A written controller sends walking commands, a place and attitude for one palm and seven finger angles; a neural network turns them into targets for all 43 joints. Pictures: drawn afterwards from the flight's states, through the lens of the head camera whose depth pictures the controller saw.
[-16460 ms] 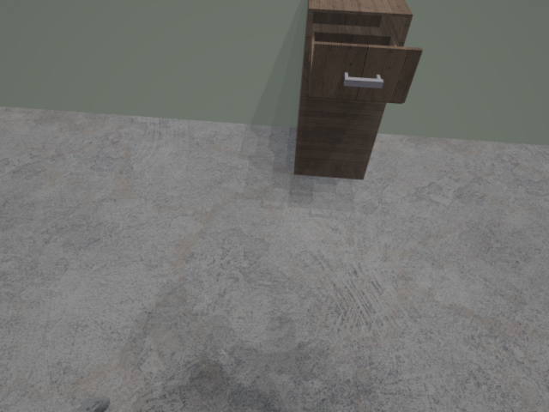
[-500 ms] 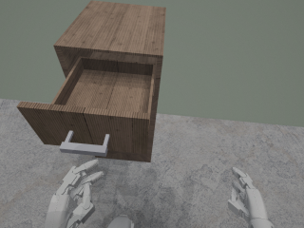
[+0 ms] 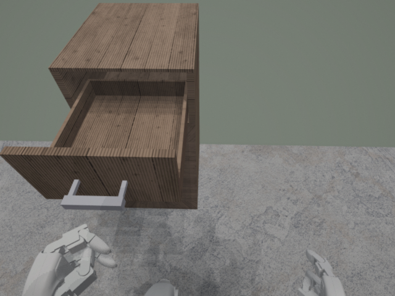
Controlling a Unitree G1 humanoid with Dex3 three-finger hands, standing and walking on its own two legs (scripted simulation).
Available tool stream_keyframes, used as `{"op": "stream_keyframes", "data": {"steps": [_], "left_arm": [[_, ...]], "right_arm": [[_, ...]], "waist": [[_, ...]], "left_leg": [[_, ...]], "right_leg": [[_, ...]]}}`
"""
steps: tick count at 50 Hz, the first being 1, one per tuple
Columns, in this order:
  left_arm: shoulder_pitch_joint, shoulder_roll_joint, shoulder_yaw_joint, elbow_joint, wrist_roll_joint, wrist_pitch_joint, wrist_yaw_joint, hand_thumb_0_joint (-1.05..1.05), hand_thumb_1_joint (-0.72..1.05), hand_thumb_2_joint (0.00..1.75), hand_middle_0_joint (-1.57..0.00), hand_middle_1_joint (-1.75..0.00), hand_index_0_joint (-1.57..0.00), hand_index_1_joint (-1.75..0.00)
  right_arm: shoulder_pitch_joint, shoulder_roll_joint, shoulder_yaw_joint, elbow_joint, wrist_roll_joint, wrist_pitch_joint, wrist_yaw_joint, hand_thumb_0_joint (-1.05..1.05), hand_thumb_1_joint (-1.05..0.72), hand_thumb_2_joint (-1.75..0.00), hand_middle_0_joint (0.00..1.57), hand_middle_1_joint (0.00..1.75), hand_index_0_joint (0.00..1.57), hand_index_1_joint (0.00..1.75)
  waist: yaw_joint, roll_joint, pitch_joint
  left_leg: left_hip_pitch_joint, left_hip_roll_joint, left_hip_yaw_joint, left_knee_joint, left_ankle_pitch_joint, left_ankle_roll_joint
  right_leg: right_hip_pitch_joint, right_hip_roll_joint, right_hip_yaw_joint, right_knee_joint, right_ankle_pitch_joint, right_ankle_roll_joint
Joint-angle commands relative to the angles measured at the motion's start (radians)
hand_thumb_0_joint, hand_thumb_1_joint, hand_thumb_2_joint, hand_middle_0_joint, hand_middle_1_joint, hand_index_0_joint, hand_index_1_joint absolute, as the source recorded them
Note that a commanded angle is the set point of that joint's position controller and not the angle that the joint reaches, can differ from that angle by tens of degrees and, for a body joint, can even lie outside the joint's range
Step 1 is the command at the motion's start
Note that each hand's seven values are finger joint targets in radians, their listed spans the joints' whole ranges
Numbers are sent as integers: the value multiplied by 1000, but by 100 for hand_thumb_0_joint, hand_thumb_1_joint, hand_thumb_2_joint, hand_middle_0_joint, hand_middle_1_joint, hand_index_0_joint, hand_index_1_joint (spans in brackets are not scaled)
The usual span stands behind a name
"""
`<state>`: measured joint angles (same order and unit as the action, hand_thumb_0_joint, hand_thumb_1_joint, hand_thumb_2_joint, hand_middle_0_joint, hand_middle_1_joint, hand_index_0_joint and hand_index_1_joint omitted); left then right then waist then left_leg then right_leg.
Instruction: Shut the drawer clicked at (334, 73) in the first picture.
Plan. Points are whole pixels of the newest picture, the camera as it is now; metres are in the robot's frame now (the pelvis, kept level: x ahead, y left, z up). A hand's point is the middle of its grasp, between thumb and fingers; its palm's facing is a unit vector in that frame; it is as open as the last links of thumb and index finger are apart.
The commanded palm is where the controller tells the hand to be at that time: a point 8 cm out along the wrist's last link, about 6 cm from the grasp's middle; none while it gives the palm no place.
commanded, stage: raise the hand and make a fist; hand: left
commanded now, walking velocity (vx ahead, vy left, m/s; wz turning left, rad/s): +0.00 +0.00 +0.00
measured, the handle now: (97, 193) +0.31 +0.24 +0.03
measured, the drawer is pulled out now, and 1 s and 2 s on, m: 0.28 0.28 0.28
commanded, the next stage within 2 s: bring the fist close to the handle in 0.98 s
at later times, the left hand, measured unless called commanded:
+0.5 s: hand (68, 282) +0.13 +0.19 +0.12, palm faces +0.05 -1.00 -0.06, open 3.2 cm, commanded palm +0.08 +0.24 +0.12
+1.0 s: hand (68, 283) +0.13 +0.18 +0.12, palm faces +0.05 -0.99 -0.09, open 3.2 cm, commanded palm +0.07 +0.24 +0.13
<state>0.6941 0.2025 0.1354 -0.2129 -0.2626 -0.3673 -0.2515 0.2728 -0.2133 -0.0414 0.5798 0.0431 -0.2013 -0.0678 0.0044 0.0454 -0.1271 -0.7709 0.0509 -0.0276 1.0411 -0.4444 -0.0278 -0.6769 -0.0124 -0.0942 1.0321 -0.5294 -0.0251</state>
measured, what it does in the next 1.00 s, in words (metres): stands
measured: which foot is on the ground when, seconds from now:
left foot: down 0.00-1.00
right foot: down 0.00-1.00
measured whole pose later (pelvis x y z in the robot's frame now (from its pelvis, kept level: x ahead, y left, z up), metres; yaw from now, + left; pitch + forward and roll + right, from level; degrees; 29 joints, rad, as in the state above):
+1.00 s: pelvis +0.01 +0.01 +0.02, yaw +0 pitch +5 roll -2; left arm 0.85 0.21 0.10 -0.46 -0.25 -0.28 -0.19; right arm 0.26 -0.20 0.00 0.52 0.06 -0.27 -0.05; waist 0.03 0.06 -0.13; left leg -0.63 0.04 -0.02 0.96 -0.43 -0.01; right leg -0.52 -0.01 -0.09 0.92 -0.49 -0.01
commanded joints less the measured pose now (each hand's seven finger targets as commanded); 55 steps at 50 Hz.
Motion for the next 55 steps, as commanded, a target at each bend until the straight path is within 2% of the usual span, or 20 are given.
{"op": "stream_keyframes", "data": {"steps": [1,4,6,14,23,27,28,29,30,32,33,35,36,38,39,42,43,44,50,55], "left_arm": [[107,88,75,-270,-38,-83,7,0,90,90,-114,-132,-114,-132],[115,93,80,-290,-28,-99,38,0,90,90,-120,-138,-120,-138],[140,68,44,-308,-18,-104,43,0,90,90,-124,-143,-124,-143],[182,75,13,-375,6,-34,27,0,90,90,-140,-160,-140,-160],[218,63,-1,-466,13,15,50,0,90,90,-140,-160,-140,-160],[229,95,24,-468,14,41,44,0,90,90,-140,-160,-140,-160],[225,62,-12,-493,11,42,40,0,90,90,-140,-160,-140,-160],[229,75,-6,-508,12,46,41,0,90,90,-140,-160,-140,-160],[227,51,-32,-499,12,51,38,0,90,90,-140,-160,-140,-160],[216,74,-6,-484,14,55,46,0,90,90,-140,-160,-140,-160],[221,57,-20,-482,13,53,48,0,90,90,-140,-160,-140,-160],[205,58,-29,-493,16,47,53,0,90,90,-140,-160,-140,-160],[218,77,3,-480,14,47,59,0,90,90,-140,-160,-140,-160],[226,75,1,-485,24,40,70,0,90,90,-140,-160,-140,-160],[214,67,-12,-494,23,36,71,0,90,90,-140,-160,-140,-160],[224,99,28,-488,21,29,78,0,90,90,-140,-160,-140,-160],[221,69,-1,-496,15,26,74,0,90,90,-140,-160,-140,-160],[207,88,16,-482,13,27,73,0,90,90,-140,-160,-140,-160],[223,98,54,-427,-10,26,47,0,90,90,-140,-160,-140,-160],[192,88,51,-407,-22,24,24,0,90,90,-140,-160,-140,-160]], "right_arm": [[-143,-81,-33,-213,6,-98,-9,0,-90,-90,20,30,20,30],[-137,-83,-38,-208,4,-99,-7,0,-90,-90,20,30,20,30],[-139,-86,-36,-214,2,-104,0,0,-90,-90,20,30,20,30],[-146,-88,-23,-255,12,-91,11,0,-90,-90,20,30,20,30],[-157,-78,0,-277,13,-90,19,0,-90,-90,20,30,20,30],[-171,-81,4,-278,20,-97,13,0,-90,-90,20,30,20,30],[-168,-81,10,-284,20,-102,14,0,-90,-90,20,30,20,30],[-166,-80,8,-286,22,-107,15,0,-90,-90,20,30,20,30],[-167,-81,13,-286,22,-111,16,0,-90,-90,20,30,20,30],[-170,-84,10,-277,21,-116,12,0,-90,-90,20,30,20,30],[-161,-84,11,-279,21,-118,12,0,-90,-90,20,30,20,30],[-161,-84,12,-282,18,-123,13,0,-90,-90,20,30,20,30],[-159,-83,8,-278,20,-122,11,0,-90,-90,20,30,20,30],[-159,-82,9,-278,19,-122,11,0,-90,-90,20,30,20,30],[-161,-79,10,-281,20,-125,13,0,-90,-90,20,30,20,30],[-159,-81,5,-271,21,-128,12,0,-90,-90,20,30,20,30],[-157,-79,7,-275,21,-131,12,0,-90,-90,20,30,20,30],[-154,-79,5,-269,22,-132,10,0,-90,-90,20,30,20,30],[-163,-80,-1,-253,28,-143,0,0,-90,-90,20,30,20,30],[-161,-80,2,-238,28,-154,-6,0,-90,-90,20,30,20,30]], "waist": [[27,-55,-115],[24,-45,-93],[22,-21,-92],[23,-4,-78],[32,9,-56],[37,-12,-29],[30,0,-26],[34,5,-30],[27,9,-2],[30,-10,7],[27,-30,9],[25,-18,15],[33,-30,7],[39,-4,8],[34,8,6],[45,6,-17],[35,5,-20],[32,3,-11],[39,-53,-2],[34,-15,12]], "left_leg": [[136,-51,9,-141,192,60],[151,-46,8,-154,190,60],[170,-47,7,-163,206,62],[215,-41,1,-207,209,64],[249,-36,-11,-244,192,59],[241,-36,-13,-256,156,58],[252,-37,-14,-263,149,58],[251,-36,-14,-265,144,58],[248,-36,-16,-270,123,57],[236,-37,-19,-268,114,58],[233,-39,-18,-270,99,57],[227,-40,-17,-267,85,57],[220,-40,-15,-266,83,56],[220,-42,-11,-270,67,54],[222,-43,-9,-265,71,56],[224,-42,-6,-259,97,56],[228,-44,-2,-255,99,57],[222,-42,-2,-249,96,57],[212,-45,3,-240,120,56],[226,-48,5,-239,141,56]], "right_leg": [[93,0,85,-238,226,29],[73,12,59,-230,204,20],[70,15,41,-219,229,16],[92,27,11,-229,248,12],[105,34,-16,-243,224,9],[115,37,-6,-270,188,8],[110,35,-10,-271,181,9],[115,34,-8,-273,174,9],[98,36,-13,-277,151,9],[100,37,-6,-287,139,8],[96,37,-7,-289,120,9],[90,34,0,-291,100,9],[97,34,4,-294,91,8],[98,32,6,-295,67,5],[96,30,9,-294,70,6],[115,31,14,-293,93,3],[110,29,16,-296,97,6],[105,29,24,-301,92,7],[127,25,45,-321,116,10],[124,24,51,-328,146,10]]}}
